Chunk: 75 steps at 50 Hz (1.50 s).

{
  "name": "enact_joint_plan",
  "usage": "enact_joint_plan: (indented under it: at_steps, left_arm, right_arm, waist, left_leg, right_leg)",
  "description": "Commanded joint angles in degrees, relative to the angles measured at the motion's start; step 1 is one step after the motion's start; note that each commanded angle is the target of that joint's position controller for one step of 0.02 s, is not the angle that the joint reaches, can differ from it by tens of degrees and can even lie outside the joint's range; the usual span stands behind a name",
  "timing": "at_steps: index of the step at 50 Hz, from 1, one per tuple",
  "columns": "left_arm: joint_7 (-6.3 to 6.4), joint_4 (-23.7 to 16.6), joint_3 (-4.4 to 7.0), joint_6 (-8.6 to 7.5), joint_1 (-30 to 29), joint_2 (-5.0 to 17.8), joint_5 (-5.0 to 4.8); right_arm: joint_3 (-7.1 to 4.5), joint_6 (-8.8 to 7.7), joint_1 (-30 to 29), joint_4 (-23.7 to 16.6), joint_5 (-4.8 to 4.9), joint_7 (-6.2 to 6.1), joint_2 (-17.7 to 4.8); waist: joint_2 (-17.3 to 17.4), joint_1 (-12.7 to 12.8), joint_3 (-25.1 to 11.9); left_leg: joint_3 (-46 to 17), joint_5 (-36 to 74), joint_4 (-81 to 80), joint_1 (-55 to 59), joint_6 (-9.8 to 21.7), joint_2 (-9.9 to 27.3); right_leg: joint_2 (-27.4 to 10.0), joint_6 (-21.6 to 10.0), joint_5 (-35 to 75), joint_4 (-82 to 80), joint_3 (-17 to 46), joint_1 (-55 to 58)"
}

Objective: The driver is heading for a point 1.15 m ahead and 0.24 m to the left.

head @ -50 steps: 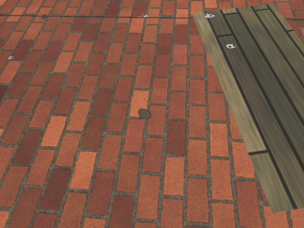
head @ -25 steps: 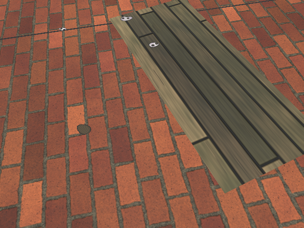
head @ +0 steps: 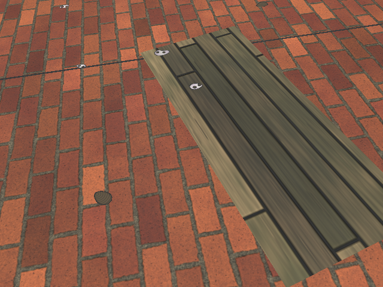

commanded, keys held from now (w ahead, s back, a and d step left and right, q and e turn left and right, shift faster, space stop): w+q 0.62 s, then w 0.16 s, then w+e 0.22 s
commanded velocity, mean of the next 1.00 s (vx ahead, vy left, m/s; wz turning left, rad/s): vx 0.48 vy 0.00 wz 0.38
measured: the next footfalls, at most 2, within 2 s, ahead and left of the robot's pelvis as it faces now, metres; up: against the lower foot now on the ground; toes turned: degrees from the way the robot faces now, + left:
left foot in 0.38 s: +0.34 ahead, +0.16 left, +0.00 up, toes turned +16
right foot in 0.90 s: +0.68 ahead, +0.08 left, +0.00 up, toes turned +26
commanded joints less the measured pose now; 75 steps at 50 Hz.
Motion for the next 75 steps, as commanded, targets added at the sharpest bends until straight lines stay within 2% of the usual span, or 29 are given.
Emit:
enact_joint_plan:
  at_steps: [1, 8, 14, 17, 19, 20, 21, 22, 23, 24, 26, 30, 34, 39, 44, 45, 46, 47, 48, 50, 54, 60, 65, 68, 69, 70, 71, 72, 75]
  left_arm:
    - [0.17, -0.6, 2.03, -0.88, 4.81, 6.71, -0.04]
    - [0.59, 0.77, 2.33, -0.99, 4.8, 7.61, 0.63]
    - [1.0, 2.71, 3.04, 0.23, 8.74, 10.42, -0.72]
    - [1.64, 2.21, 3.77, 1.6, 8.24, 13.19, -0.84]
    - [2.11, 1.31, 3.64, 2.13, 7.34, 13.45, -1.0]
    - [1.83, 0.03, 1.87, 1.51, 10.64, 7.93, 1.14]
    - [0.82, -3.3, 0.08, -0.42, 14.38, 3.82, 0.64]
    - [0.1, -4.33, 1.6, -2.14, 5.9, 10.56, -1.3]
    - [-0.12, -6.4, 1.58, -2.88, 2.0, 10.65, -2.65]
    - [0.39, -6.07, 1.28, -3.13, 1.81, 9.46, -1.66]
    - [0.66, -5.23, 1.79, -2.07, 4.15, 9.83, 0.04]
    - [0.95, -6.2, 1.27, -0.12, 2.32, 7.47, 1.5]
    - [0.45, -8.03, 0.1, -0.62, -6.29, 4.87, 1.13]
    - [-1.26, -10.05, 0.19, -1.89, -13.68, 6.0, -0.07]
    - [-1.54, -7.99, 2.08, -2.05, -3.55, 9.41, -0.32]
    - [-1.38, -6.52, 2.87, -2.06, 4.89, 11.75, 0.11]
    - [-1.47, -5.58, 4.26, -1.77, 11.34, 16.81, 0.85]
    - [-2.16, -4.21, 3.69, -1.32, 13.38, 13.56, -0.98]
    - [-2.06, -4.84, 2.57, -0.95, 10.34, 10.14, -1.65]
    - [-1.71, -6.01, 1.92, 0.03, 5.62, 8.39, -0.28]
    - [-0.87, -6.42, 1.73, 0.18, 4.09, 7.97, -0.27]
    - [0.85, -4.1, 2.9, 1.29, 8.53, 10.76, -1.24]
    - [1.44, -2.85, 3.12, 2.61, 11.49, 10.42, -1.75]
    - [1.41, -3.49, 3.01, 3.16, 9.41, 9.25, -1.46]
    - [1.11, -4.49, 2.03, 2.99, 8.57, 6.55, -0.88]
    - [1.12, -5.75, 0.73, 2.56, 13.67, 2.37, -0.94]
    - [1.2, -6.63, 0.56, 2.21, 16.99, 4.2, -1.98]
    - [1.24, -5.62, 1.88, 2.44, 13.55, 9.16, -2.44]
    - [0.81, -7.18, 2.51, 3.23, 5.85, 8.55, -1.11]
  right_arm:
    - [-1.79, -1.4, -5.05, -5.74, -0.07, 0.32, -5.98]
    - [-0.45, -0.82, -11.81, -10.04, -0.81, 2.1, -1.55]
    - [0.41, -1.02, -21.13, -15.72, -0.76, 4.58, -0.65]
    - [-1.45, -0.48, -16.35, -16.13, -0.81, 4.88, -4.44]
    - [-4.62, 0.4, -0.41, -12.61, -0.53, 3.62, -9.82]
    - [-5.52, 1.31, 4.64, -11.13, -0.29, 2.11, -13.84]
    - [-5.47, 0.35, 1.66, -13.58, -0.84, 2.33, -17.11]
    - [-4.25, -0.32, 2.07, -13.78, -1.23, 2.69, -11.76]
    - [-3.68, -1.0, -0.13, -13.01, -1.46, 2.71, -10.14]
    - [-3.33, -1.48, -3.93, -13.21, -1.34, 2.73, -9.21]
    - [-2.69, -1.79, -8.8, -14.58, -2.45, 2.39, -7.23]
    - [-2.92, -2.22, -7.66, -12.71, -1.7, 1.36, -7.97]
    - [-2.67, -1.61, -4.77, -10.62, -1.39, 0.33, -7.92]
    - [-2.49, -1.27, 0.74, -7.3, -1.08, 0.3, -8.47]
    - [-2.35, -0.3, -0.46, -6.04, -1.67, 0.16, -8.53]
    - [-1.52, -0.28, -0.6, -6.84, -2.43, -0.03, -7.0]
    - [-0.45, -1.09, 5.47, -7.85, -2.18, 0.03, -3.94]
    - [-0.15, -1.94, 5.09, -8.1, -2.41, 0.2, -4.49]
    - [-1.03, -2.63, -0.43, -9.22, -1.29, 0.66, -8.36]
    - [-0.73, -3.77, -8.14, -11.05, -1.76, 1.13, -7.22]
    - [-0.63, -3.59, -6.44, -10.72, -3.46, 0.94, -4.85]
    - [0.48, -3.82, -18.33, -13.08, -2.9, 0.98, -2.3]
    - [-0.53, -4.83, -22.8, -14.18, -1.93, 1.79, -4.43]
    - [-2.15, -5.42, -15.16, -12.37, -1.89, 1.34, -6.94]
    - [-3.03, -5.6, -7.87, -11.55, -2.72, 0.83, -9.16]
    - [-4.24, -5.03, -0.62, -10.68, -3.57, 0.37, -13.78]
    - [-4.2, -4.19, 1.49, -8.98, -2.46, 0.98, -12.54]
    - [-3.02, -3.95, -1.54, -9.73, -2.02, 0.95, -7.75]
    - [-1.54, -3.53, -7.77, -9.16, -2.81, 0.85, -3.42]
  waist:
    - [-10.02, 3.99, 5.1]
    - [-6.23, 4.26, 6.24]
    - [-4.8, 5.81, 7.87]
    - [-7.97, 0.9, 1.28]
    - [-6.49, -8.21, -7.53]
    - [4.96, -6.94, -12.53]
    - [13.43, -1.64, -22.46]
    - [3.75, -6.4, -20.61]
    - [2.01, -4.97, -11.21]
    - [-3.88, -1.66, -5.59]
    - [-1.57, 2.41, -2.66]
    - [-0.8, 2.8, -0.23]
    - [1.14, -0.96, 0.7]
    - [2.52, -4.43, 1.99]
    - [3.89, 1.72, -2.48]
    - [1.53, 5.42, -10.41]
    - [-10.95, 4.81, -19.16]
    - [-17.85, 5.28, -19.31]
    - [-11.91, 5.89, -10.77]
    - [-3.17, 4.51, -0.02]
    - [-6.77, 1.07, -0.53]
    - [-6.88, 4.69, 0.91]
    - [-7.8, 5.09, 0.68]
    - [-8.98, 0.27, -2.08]
    - [-6.46, -3.34, -8.61]
    - [5.52, -3.41, -17.48]
    - [16.36, -2.17, -18.94]
    - [8.4, -2.94, -10.36]
    - [3.35, -0.72, 0.92]
  left_leg:
    - [-2.77, 5.74, 12.25, -28.27, 0.42, 4.91]
    - [1.7, 21.55, 1.01, -25.22, -3.01, 6.11]
    - [8.55, 24.15, -13.71, -19.96, 0.53, 4.26]
    - [12.58, 17.01, -14.16, -9.82, 4.56, -1.37]
    - [11.14, 18.37, -17.86, 14.4, 8.54, -4.4]
    - [-5.42, 19.42, -17.33, 31.68, 11.51, 6.37]
    - [-41.36, 4.28, -27.66, 45.3, 24.09, 19.88]
    - [-40.25, 0.14, -33.77, 42.54, 20.64, 18.92]
    - [-32.04, 2.94, -35.03, 34.19, 18.15, 17.05]
    - [-25.61, 10.41, -35.3, 24.52, 16.49, 14.43]
    - [-18.14, 21.46, -36.83, 13.22, 15.54, 10.69]
    - [-11.43, 29.99, -38.89, 4.52, 15.83, 8.0]
    - [-6.06, 26.13, -37.68, 3.67, 11.79, 4.24]
    - [-10.12, 21.73, -34.39, 10.52, 10.86, 8.33]
    - [-7.87, 47.13, -21.51, 19.82, 7.65, 9.49]
    - [-4.66, 46.03, -9.09, 14.66, 5.82, 6.89]
    - [0.55, 26.94, 11.82, -5.28, 0.89, -1.49]
    - [-0.42, -5.37, 21.02, -18.04, -0.93, -4.72]
    - [-2.4, -3.49, 24.26, -24.34, -0.42, -0.98]
    - [-0.05, 3.54, 18.37, -24.62, -0.18, 2.79]
    - [1.73, 8.37, 6.66, -17.36, -3.12, 4.4]
    - [2.61, 26.02, -15.37, -11.19, -5.95, 1.02]
    - [0.52, 25.4, -23.17, -6.73, -4.42, -0.61]
    - [1.56, 21.92, -27.69, 5.29, -0.93, 0.15]
    - [-3.08, 20.51, -26.18, 18.09, 2.26, 6.26]
    - [-21.06, 15.32, -26.21, 38.25, 9.18, 18.93]
    - [-38.83, 2.13, -31.46, 41.18, 13.71, 25.63]
    - [-33.6, -3.67, -33.41, 33.94, 11.71, 23.28]
    - [-14.04, 11.35, -37.37, 17.04, 8.38, 16.18]
  right_leg:
    - [-17.89, -7.29, -9.61, -16.88, 20.65, 16.81]
    - [-13.7, -7.15, 15.81, -19.12, 0.78, 11.16]
    - [-15.69, -6.02, 26.87, -16.61, -6.61, 14.81]
    - [-16.2, -4.35, 57.03, -3.61, -9.26, 19.24]
    - [-13.83, -1.82, 56.01, 18.85, -10.58, 9.53]
    - [-9.24, 0.27, 12.61, 37.48, -9.58, -6.77]
    - [2.3, 2.41, -20.83, 56.03, 1.24, -26.08]
    - [-0.67, 1.54, -16.55, 57.75, 9.32, -31.42]
    - [-2.62, 0.62, -11.01, 54.17, 8.1, -33.38]
    - [-5.18, 0.78, -6.92, 49.13, 7.67, -30.95]
    - [-7.73, 1.86, -3.27, 43.61, 8.04, -23.74]
    - [-7.45, 5.63, 1.84, 34.65, 5.55, -22.43]
    - [-5.11, 6.4, 18.07, 16.1, 4.23, -20.24]
    - [-3.1, 3.99, 20.97, 5.39, 4.35, -18.88]
    - [-0.06, -2.89, 11.3, 0.51, 0.81, -8.44]
    - [-4.75, -6.48, 15.56, 2.93, 5.99, 5.83]
    - [-16.41, -15.86, 9.46, 1.71, 28.79, 27.42]
    - [-20.64, -18.76, -2.02, -7.46, 46.02, 32.58]
    - [-19.77, -16.08, -9.74, -9.14, 42.82, 27.38]
    - [-14.88, -13.71, -2.4, -11.43, 31.14, 13.24]
    - [-9.9, -13.66, 13.36, -13.94, 22.87, 5.14]
    - [-6.27, -10.77, 14.65, -13.08, 17.56, -0.54]
    - [-8.32, -8.99, 10.55, -8.1, 24.06, 4.12]
    - [-6.61, -6.48, 14.56, -0.35, 25.08, 3.8]
    - [-3.77, -4.68, 12.54, 11.13, 22.06, -0.89]
    - [3.78, -0.79, -4.71, 29.64, 14.05, -16.93]
    - [2.89, 0.36, -20.46, 41.2, 11.37, -29.15]
    - [-0.57, 0.92, -15.94, 45.98, 12.27, -32.78]
    - [-5.42, 1.82, -5.71, 42.64, 9.28, -29.84]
